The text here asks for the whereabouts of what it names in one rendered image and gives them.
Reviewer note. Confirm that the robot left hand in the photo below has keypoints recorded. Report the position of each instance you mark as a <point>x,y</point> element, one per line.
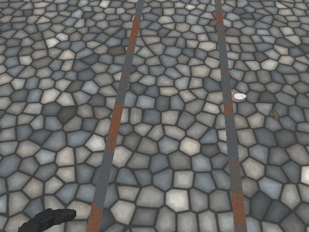
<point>46,219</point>

